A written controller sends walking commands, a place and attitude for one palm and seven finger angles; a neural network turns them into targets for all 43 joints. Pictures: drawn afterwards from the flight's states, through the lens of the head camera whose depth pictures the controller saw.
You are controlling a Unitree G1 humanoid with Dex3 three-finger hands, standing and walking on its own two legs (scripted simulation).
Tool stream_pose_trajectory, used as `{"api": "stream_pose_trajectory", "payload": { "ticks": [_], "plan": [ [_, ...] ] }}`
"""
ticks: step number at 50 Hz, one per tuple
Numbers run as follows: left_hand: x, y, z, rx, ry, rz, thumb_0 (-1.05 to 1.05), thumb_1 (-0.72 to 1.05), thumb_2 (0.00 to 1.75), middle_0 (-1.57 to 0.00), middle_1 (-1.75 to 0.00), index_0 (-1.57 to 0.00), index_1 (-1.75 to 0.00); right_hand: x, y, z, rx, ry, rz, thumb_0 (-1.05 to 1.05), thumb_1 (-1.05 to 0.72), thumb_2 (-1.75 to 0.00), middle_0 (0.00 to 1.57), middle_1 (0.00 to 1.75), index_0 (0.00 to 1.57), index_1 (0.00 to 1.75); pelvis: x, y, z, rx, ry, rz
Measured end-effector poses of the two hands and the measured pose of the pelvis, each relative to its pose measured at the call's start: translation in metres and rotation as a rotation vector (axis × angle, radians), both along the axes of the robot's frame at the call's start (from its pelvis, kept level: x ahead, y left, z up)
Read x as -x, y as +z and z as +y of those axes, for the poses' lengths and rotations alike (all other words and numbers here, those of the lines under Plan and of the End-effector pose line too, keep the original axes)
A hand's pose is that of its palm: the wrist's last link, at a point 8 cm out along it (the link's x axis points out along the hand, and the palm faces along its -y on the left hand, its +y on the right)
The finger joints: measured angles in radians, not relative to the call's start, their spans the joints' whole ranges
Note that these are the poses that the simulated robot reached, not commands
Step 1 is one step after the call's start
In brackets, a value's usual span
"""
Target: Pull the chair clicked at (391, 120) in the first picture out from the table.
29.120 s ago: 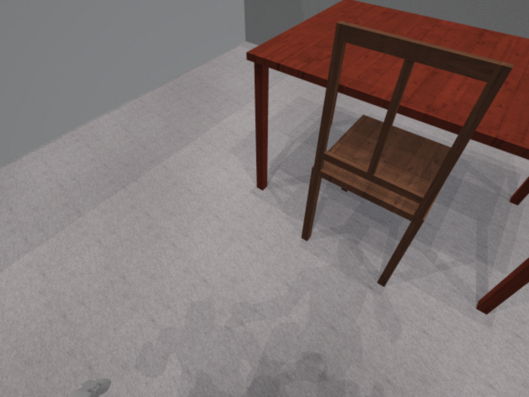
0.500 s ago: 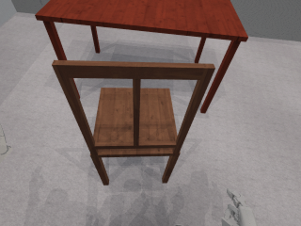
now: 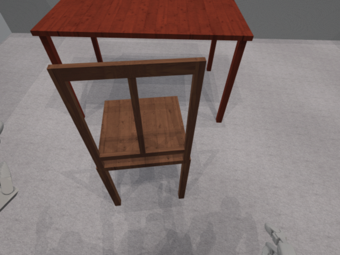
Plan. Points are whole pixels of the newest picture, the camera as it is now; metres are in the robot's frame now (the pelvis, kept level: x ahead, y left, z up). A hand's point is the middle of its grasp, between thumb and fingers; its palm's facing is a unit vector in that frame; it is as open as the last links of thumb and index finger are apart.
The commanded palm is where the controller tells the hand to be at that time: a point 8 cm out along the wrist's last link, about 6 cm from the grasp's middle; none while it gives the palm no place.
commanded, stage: stop stepping back and stand still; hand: left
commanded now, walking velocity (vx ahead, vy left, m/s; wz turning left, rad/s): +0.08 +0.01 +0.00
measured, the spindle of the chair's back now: (138, 121) +0.53 +0.11 -0.05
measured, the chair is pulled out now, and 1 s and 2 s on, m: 0.52 0.52 0.52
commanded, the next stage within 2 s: let the arm hang, fingers relaxed in 0.46 s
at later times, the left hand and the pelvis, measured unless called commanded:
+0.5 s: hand (8, 199) +0.19 +0.26 +0.15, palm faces +0.38 -0.80 -0.45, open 7.4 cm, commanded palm +0.13 +0.31 +0.18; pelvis -0.02 +0.01 +0.00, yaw -1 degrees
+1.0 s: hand out of the picture +0.04 +0.18 -0.16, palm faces +0.02 -0.98 -0.20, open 6.9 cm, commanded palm none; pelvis +0.00 +0.00 +0.00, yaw +1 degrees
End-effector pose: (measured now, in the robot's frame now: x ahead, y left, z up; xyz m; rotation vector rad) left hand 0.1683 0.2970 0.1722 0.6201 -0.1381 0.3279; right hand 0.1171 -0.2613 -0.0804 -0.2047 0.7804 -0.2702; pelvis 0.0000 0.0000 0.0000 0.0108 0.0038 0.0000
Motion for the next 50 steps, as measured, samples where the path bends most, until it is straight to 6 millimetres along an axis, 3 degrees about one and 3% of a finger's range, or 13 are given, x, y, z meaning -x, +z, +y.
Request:
{"api": "stream_pose_trajectory", "payload": {
  "ticks": [3, 6, 12, 17, 21, 29, 31, 34, 37, 40, 42, 43, 50],
  "plan": [
    [0.014, -0.001, -0.005, 0.029, -0.020, -0.040, 0.02, 0.89, 0.89, -0.22, -0.31, -0.22, -0.30, 0.010, 0.007, -0.004, 0.036, 0.004, 0.001, 0.02, -0.91, -0.90, 0.20, 0.30, 0.20, 0.30, 0.009, 0.000, 0.000, -0.010, -0.005, -0.030],
    [0.028, 0.011, -0.011, 0.003, -0.037, -0.091, 0.02, 0.88, 0.89, -0.22, -0.31, -0.22, -0.30, 0.013, 0.013, -0.002, 0.034, 0.017, -0.029, 0.02, -0.91, -0.90, 0.20, 0.30, 0.19, 0.30, 0.013, 0.002, -0.002, 0.001, 0.000, -0.036],
    [0.042, 0.034, -0.001, -0.061, 0.021, -0.200, 0.02, 0.88, 0.89, -0.22, -0.31, -0.22, -0.30, 0.007, 0.002, 0.010, -0.023, 0.058, -0.060, 0.02, -0.91, -0.90, 0.20, 0.30, 0.20, 0.30, 0.019, 0.000, -0.003, 0.015, 0.002, -0.044],
    [0.033, 0.014, 0.012, 0.037, 0.081, -0.156, 0.01, 0.89, 0.89, -0.21, -0.31, -0.21, -0.30, 0.008, -0.001, 0.024, -0.045, 0.071, -0.053, 0.02, -0.91, -0.90, 0.20, 0.30, 0.20, 0.30, 0.025, 0.001, 0.003, 0.012, -0.022, -0.042],
    [0.023, -0.006, 0.007, 0.103, 0.054, -0.092, 0.02, 0.89, 0.89, -0.21, -0.30, -0.21, -0.30, 0.012, 0.003, 0.033, -0.048, 0.064, -0.052, 0.02, -0.91, -0.90, 0.20, 0.30, 0.20, 0.30, 0.024, 0.003, 0.009, 0.014, -0.026, -0.050],
    [0.010, 0.009, 0.003, 0.005, -0.042, -0.107, 0.02, 0.89, 0.89, -0.21, -0.31, -0.21, -0.30, 0.007, 0.004, 0.040, -0.053, 0.076, -0.029, 0.02, -0.91, -0.90, 0.20, 0.30, 0.20, 0.30, 0.011, 0.004, 0.011, 0.022, -0.009, -0.027],
    [-0.005, -0.026, 0.011, 0.056, -0.023, 0.043, 0.01, 0.89, 0.89, -0.21, -0.30, -0.21, -0.30, 0.004, -0.010, 0.038, -0.070, 0.111, 0.030, 0.01, -0.90, -0.90, 0.20, 0.30, 0.20, 0.30, 0.010, 0.001, 0.015, 0.020, 0.008, -0.010],
    [-0.014, -0.118, 0.013, 0.242, 0.073, 0.397, 0.01, 0.90, 0.89, -0.20, -0.30, -0.20, -0.30, 0.005, -0.031, 0.037, -0.096, 0.117, 0.120, 0.01, -0.91, -0.90, 0.20, 0.30, 0.20, 0.30, 0.007, -0.002, 0.019, 0.014, 0.018, 0.005],
    [0.010, -0.210, -0.013, 0.397, 0.120, 0.757, 0.01, 0.90, 0.90, -0.20, -0.30, -0.20, -0.30, 0.014, -0.041, 0.040, -0.114, 0.109, 0.191, 0.01, -0.91, -0.90, 0.20, 0.30, 0.20, 0.30, 0.005, -0.004, 0.018, 0.005, 0.017, 0.000],
    [0.053, -0.275, -0.054, 0.526, 0.109, 1.042, 0.01, 0.91, 0.89, -0.20, -0.30, -0.20, -0.30, 0.032, -0.042, 0.042, -0.112, 0.098, 0.271, 0.01, -0.91, -0.90, 0.20, 0.30, 0.20, 0.30, 0.003, -0.004, 0.014, -0.002, 0.014, -0.013],
    [0.086, -0.301, -0.080, 0.609, 0.109, 1.179, 0.01, 0.91, 0.89, -0.20, -0.30, -0.20, -0.30, 0.047, -0.041, 0.042, -0.103, 0.091, 0.331, 0.01, -0.91, -0.90, 0.20, 0.30, 0.20, 0.30, 0.002, -0.003, 0.010, 0.001, 0.013, -0.018],
    [0.092, -0.304, -0.082, 0.656, 0.156, 1.167, -0.01, 0.95, 0.89, -0.20, -0.30, -0.20, -0.30, 0.054, -0.040, 0.042, -0.099, 0.091, 0.365, 0.01, -0.91, -0.90, 0.20, 0.30, 0.20, 0.30, 0.002, -0.002, 0.008, 0.005, 0.019, -0.017],
    [0.132, -0.307, -0.064, 0.596, 0.245, 1.280, -0.05, 0.99, 0.89, -0.21, -0.30, -0.21, -0.30, 0.092, -0.046, 0.028, -0.094, 0.050, 0.511, 0.01, -0.93, -0.90, 0.20, 0.30, 0.20, 0.30, 0.000, 0.002, 0.000, 0.020, 0.025, -0.018]
  ]
}}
